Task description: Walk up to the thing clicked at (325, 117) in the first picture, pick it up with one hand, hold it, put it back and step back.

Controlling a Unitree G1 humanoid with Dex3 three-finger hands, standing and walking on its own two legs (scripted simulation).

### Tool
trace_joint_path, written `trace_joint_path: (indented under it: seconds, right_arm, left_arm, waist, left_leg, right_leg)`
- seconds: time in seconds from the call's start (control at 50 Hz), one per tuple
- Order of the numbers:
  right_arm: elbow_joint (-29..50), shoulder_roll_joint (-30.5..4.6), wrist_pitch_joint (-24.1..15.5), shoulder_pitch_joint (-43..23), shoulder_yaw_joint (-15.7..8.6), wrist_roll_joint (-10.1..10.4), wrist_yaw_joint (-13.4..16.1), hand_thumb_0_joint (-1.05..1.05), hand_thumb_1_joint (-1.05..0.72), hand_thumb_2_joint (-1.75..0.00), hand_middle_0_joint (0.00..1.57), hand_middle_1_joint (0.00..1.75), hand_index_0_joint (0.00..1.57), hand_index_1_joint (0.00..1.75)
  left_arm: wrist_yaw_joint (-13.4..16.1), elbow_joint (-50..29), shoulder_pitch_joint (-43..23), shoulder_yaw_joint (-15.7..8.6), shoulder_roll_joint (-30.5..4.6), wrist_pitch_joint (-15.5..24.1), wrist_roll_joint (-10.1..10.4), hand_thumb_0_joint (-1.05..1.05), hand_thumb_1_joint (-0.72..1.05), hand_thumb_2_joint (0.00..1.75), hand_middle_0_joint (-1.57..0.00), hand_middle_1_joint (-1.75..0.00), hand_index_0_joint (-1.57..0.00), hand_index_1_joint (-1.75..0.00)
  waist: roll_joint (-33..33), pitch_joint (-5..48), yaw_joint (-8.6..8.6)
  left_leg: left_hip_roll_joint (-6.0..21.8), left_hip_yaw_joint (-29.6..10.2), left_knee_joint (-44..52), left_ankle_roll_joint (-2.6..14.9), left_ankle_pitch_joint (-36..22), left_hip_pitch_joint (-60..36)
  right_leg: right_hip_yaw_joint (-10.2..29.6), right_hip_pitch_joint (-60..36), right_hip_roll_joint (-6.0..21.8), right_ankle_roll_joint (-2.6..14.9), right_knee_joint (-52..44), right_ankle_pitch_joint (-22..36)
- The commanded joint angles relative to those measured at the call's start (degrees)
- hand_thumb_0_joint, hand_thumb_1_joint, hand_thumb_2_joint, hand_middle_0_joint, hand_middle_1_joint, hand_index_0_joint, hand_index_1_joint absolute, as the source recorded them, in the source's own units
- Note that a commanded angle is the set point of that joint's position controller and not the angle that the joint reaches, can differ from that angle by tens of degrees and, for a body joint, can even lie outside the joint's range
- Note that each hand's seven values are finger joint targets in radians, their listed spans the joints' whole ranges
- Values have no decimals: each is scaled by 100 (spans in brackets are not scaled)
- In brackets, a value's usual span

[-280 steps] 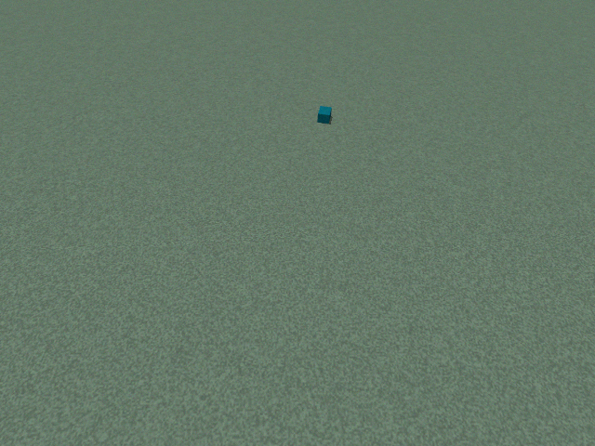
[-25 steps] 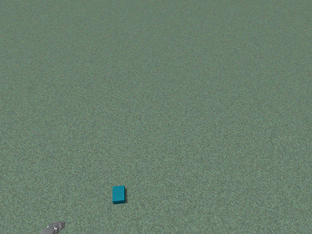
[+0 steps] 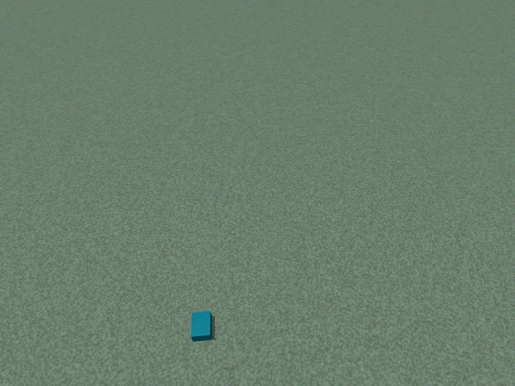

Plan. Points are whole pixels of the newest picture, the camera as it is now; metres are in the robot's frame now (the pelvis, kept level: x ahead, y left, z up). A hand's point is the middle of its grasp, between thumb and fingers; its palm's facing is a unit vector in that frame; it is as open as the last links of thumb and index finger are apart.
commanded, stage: walk up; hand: left
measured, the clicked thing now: (201, 326) +0.44 +0.21 -0.75
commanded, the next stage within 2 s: none
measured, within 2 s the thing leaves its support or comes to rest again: neither
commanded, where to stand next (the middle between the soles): +0.04 -0.02 m, yaw -1 degrees
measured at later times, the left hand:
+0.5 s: hand out of the picture +0.11 +0.25 -0.16, palm faces -0.03 -0.94 -0.34, open 7.4 cm
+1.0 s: hand (119, 364) +0.19 +0.26 -0.18, palm faces +0.02 -0.93 -0.38, open 7.4 cm
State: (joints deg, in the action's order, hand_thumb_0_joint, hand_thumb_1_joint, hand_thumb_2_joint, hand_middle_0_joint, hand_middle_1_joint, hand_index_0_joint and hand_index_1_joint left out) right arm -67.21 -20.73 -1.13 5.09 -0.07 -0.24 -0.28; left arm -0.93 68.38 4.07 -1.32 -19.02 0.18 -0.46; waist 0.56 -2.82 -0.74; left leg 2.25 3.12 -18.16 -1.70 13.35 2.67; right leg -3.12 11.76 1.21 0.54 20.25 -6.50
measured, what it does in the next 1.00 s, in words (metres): steps on the spot: left foot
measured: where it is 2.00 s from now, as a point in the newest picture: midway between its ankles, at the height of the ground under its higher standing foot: outside the picture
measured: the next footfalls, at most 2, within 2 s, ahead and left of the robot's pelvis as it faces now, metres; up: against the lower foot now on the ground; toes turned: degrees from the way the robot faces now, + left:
left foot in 0.92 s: +0.10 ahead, +0.12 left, +0.00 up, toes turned -2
right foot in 1.20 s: +0.04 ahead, -0.12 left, +0.00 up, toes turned +0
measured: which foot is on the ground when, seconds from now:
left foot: down 0.00-0.60, up 0.62-0.90, down 0.92-1.00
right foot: down 0.00-0.96, up 0.98-1.00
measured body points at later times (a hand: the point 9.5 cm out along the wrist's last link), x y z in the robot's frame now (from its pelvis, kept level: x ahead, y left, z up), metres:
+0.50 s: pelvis +0.02 -0.01 -0.01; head +0.03 -0.01 +0.44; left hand +0.11 +0.30 -0.13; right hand +0.07 -0.32 -0.14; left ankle -0.04 +0.13 -0.75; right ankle +0.05 -0.11 -0.73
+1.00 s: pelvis +0.06 +0.00 -0.03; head +0.13 +0.01 +0.41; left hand +0.19 +0.31 -0.15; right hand +0.15 -0.32 -0.15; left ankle +0.12 +0.13 -0.75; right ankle +0.07 -0.13 -0.72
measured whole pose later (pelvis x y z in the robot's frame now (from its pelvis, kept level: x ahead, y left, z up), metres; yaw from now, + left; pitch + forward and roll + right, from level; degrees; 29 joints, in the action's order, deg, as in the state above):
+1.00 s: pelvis +0.06 +0.00 -0.03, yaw +1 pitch -3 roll +0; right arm -53.5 -22.0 2.0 7.6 -3.2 -0.7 -0.3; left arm 1.9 52.1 2.8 -2.2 -21.6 -2.5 1.5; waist -1.0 -11.3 0.7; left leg 0.2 -0.2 -39.8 0.3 15.4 21.4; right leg 1.3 21.7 0.8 0.8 52.7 -29.7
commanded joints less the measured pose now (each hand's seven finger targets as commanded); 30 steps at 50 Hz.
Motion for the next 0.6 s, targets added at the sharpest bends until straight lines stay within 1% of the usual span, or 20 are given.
trace_joint_path:
  seconds: [0.0,0.08,0.12,0.14,0.18,0.2,0.32,0.34,0.36,0.38,0.4,0.42,0.44,0.46,0.48,0.5,0.52,0.54,0.56,0.58]
  right_arm:
    - [353,-1215,-89,-205,-204,-14,90,0,-90,-90,20,30,20,30]
    - [353,-1184,-91,-145,-211,-22,98,0,-90,-90,20,30,20,30]
    - [397,-1162,-91,-224,-211,-26,94,0,-90,-90,20,30,20,30]
    - [401,-1171,-88,-196,-221,-24,94,0,-90,-90,20,30,20,30]
    - [407,-1180,-88,-205,-224,-37,94,0,-90,-90,20,30,20,30]
    - [408,-1168,-88,-172,-229,-33,94,0,-90,-90,20,30,20,30]
    - [468,-1134,-94,-122,-217,-35,91,0,-90,-90,20,30,20,30]
    - [626,-1401,-139,316,-383,-118,31,0,-90,-90,20,30,20,30]
    - [576,-1483,-144,520,-440,-177,17,0,-90,-90,20,30,20,30]
    - [578,-1565,-141,688,-495,-184,14,0,-90,-90,20,30,20,30]
    - [629,-1635,-138,730,-558,-184,13,0,-90,-90,20,30,20,30]
    - [774,-1752,-173,657,-629,-186,20,0,-90,-90,20,30,20,30]
    - [882,-1733,-230,656,-630,-210,40,0,-90,-90,20,30,20,30]
    - [965,-1672,-262,719,-629,-213,47,0,-90,-90,20,30,20,30]
    - [1093,-1839,-262,462,-689,-212,35,0,-90,-90,20,30,20,30]
    - [1219,-1726,-233,197,-651,-204,3,0,-90,-90,20,30,20,30]
    - [1313,-1525,-168,79,-593,-153,-37,0,-90,-90,20,30,20,30]
    - [1406,-1210,-115,112,-479,-101,-35,0,-90,-90,20,30,20,30]
    - [1514,-814,-84,424,-342,-13,-29,0,-90,-90,20,30,20,30]
    - [1498,-1001,7,536,-375,-15,31,0,-90,-90,20,30,20,30]
  left_arm:
    - [76,-408,-407,-184,-1224,128,32,0,90,90,-20,-30,-20,-30]
    - [84,-433,-461,-212,-1213,126,23,0,90,90,-20,-30,-20,-30]
    - [82,-431,-382,-208,-1201,121,21,0,90,90,-20,-30,-20,-30]
    - [82,-442,-439,-211,-1201,119,9,0,90,90,-20,-30,-20,-30]
    - [81,-458,-440,-208,-1196,118,6,0,90,90,-20,-30,-20,-30]
    - [86,-463,-450,-222,-1197,114,7,0,90,90,-20,-30,-20,-30]
    - [81,-547,-466,-224,-1183,122,4,0,90,90,-20,-30,-20,-30]
    - [-21,-743,-135,-347,-1415,127,-88,0,90,90,-20,-30,-20,-30]
    - [-61,-778,-213,-375,-1428,101,-146,0,90,90,-20,-30,-20,-30]
    - [-100,-898,-381,-394,-1369,75,-165,0,90,90,-20,-30,-20,-30]
    - [-139,-1042,-479,-374,-1225,47,-155,0,90,90,-20,-30,-20,-30]
    - [-156,-1193,-543,-373,-1187,48,-176,0,90,90,-20,-30,-20,-30]
    - [-153,-1316,-592,-379,-1211,89,-163,0,90,90,-20,-30,-20,-30]
    - [-173,-1380,-516,-391,-1222,128,-141,0,90,90,-20,-30,-20,-30]
    - [-192,-1359,-201,-390,-1185,152,-107,0,90,90,-20,-30,-20,-30]
    - [-187,-1288,42,-381,-1153,209,-95,0,90,90,-20,-30,-20,-30]
    - [-155,-1122,363,-389,-1079,269,-115,0,90,90,-20,-30,-20,-30]
    - [-63,-956,840,-433,-1204,307,-132,0,90,90,-20,-30,-20,-30]
    - [43,-975,1206,-585,-1796,356,-161,0,90,90,-20,-30,-20,-30]
    - [71,-1104,1177,-647,-2268,364,-147,0,90,90,-20,-30,-20,-30]
  waist:
    - [-182,495,28]
    - [-163,525,45]
    - [-100,458,4]
    - [-109,450,39]
    - [-148,450,32]
    - [-130,434,40]
    - [-115,533,28]
    - [-114,807,90]
    - [66,444,167]
    - [319,-31,270]
    - [682,-563,307]
    - [704,-930,327]
    - [555,-936,346]
    - [449,-654,310]
    - [714,-459,143]
    - [786,-324,-33]
    - [726,-123,-177]
    - [195,202,-323]
    - [-1471,440,-428]
    - [-1368,407,-361]
  left_leg:
    - [602,-404,322,277,-593,301]
    - [608,-408,361,259,-676,356]
    - [591,-406,351,266,-639,353]
    - [602,-423,375,266,-585,415]
    - [596,-407,385,268,-549,403]
    - [595,-425,417,258,-551,433]
    - [602,-397,366,255,-672,393]
    - [367,-246,109,551,1440,198]
    - [519,-575,247,695,2363,329]
    - [771,-982,571,851,2979,334]
    - [1245,-1498,1005,1079,3157,227]
    - [1710,-1854,1136,1323,2481,74]
    - [1778,-1856,939,1453,1413,-167]
    - [1703,-1704,738,1454,853,-326]
    - [1698,-1473,566,1432,655,-210]
    - [1378,-967,157,1228,-22,92]
    - [1002,-441,-438,966,-623,571]
    - [580,-47,-1281,673,-983,963]
    - [-114,313,-2778,311,428,2029]
    - [-375,-412,-3227,328,2179,2250]
  right_leg:
    - [769,-481,721,22,-353,439]
    - [770,-578,727,31,-331,475]
    - [749,-509,683,9,-344,385]
    - [727,-579,688,13,-350,382]
    - [756,-534,683,14,-343,439]
    - [734,-575,661,7,-343,318]
    - [779,-633,683,17,-293,508]
    - [543,-561,298,201,4,-1995]
    - [554,20,276,248,285,-2728]
    - [368,802,137,204,706,-2806]
    - [11,1520,-48,79,1453,-2146]
    - [120,2057,108,26,1919,-1755]
    - [371,2266,296,33,1965,-1812]
    - [459,2116,376,61,1927,-1900]
    - [494,1672,532,119,1540,-1795]
    - [285,920,379,121,1002,-1363]
    - [30,-137,82,84,457,-662]
    - [21,-1088,-51,26,193,-26]
    - [1907,-1738,1146,309,-502,71]
    - [3145,-1420,2028,978,-719,-208]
